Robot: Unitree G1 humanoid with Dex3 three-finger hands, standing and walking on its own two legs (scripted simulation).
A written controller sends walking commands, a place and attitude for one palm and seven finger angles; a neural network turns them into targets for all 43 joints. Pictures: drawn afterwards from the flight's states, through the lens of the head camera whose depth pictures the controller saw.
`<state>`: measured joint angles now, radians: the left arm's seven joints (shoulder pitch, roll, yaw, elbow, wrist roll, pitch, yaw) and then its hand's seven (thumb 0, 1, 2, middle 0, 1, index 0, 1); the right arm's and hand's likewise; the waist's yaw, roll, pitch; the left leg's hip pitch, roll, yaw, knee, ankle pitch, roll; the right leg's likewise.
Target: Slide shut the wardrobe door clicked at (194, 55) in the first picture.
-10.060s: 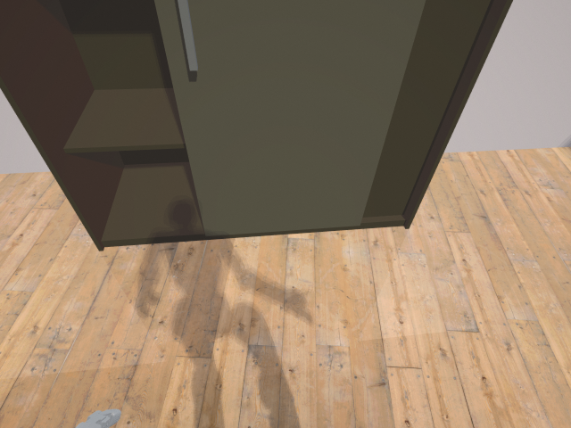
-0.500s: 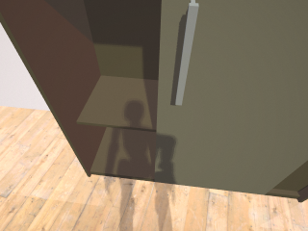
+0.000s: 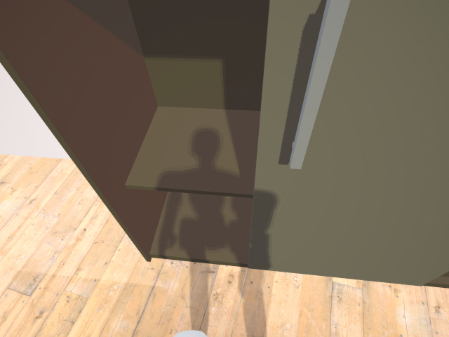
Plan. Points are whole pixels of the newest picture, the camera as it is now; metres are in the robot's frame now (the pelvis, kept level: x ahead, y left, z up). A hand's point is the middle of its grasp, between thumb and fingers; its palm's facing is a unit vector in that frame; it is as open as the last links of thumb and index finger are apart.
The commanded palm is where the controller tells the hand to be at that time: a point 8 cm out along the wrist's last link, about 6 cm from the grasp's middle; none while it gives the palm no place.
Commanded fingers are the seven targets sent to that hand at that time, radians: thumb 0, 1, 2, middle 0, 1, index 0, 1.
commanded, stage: come to a stop and stand still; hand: right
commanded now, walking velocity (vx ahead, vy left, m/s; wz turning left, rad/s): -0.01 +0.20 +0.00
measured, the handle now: (310, 96) +0.44 -0.11 +0.20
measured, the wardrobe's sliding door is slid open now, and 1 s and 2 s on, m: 0.44 0.44 0.44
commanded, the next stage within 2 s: look again from close up in 1.80 s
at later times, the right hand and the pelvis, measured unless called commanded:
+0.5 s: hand out of the picture +0.10 -0.12 -0.18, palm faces +0.11 +0.97 -0.21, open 7.3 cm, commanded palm none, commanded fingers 0.00 -0.90 -0.90 0.20 0.30 0.20 0.30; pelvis +0.03 +0.06 +0.00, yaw -5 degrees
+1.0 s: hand out of the picture -0.01 -0.16 -0.16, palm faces +0.06 +0.97 -0.23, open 7.3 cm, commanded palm none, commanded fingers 0.00 -0.90 -0.90 0.20 0.30 0.20 0.30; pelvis -0.01 +0.02 +0.01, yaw -2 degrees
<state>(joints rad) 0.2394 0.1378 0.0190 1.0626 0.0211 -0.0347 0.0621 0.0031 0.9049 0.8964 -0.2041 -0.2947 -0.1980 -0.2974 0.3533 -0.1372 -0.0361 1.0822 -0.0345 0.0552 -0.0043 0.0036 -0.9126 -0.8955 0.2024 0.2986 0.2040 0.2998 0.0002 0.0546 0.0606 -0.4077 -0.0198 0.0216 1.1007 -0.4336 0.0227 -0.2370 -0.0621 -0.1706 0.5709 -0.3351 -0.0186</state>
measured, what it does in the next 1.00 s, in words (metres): steps on the spot: left foot, then right foot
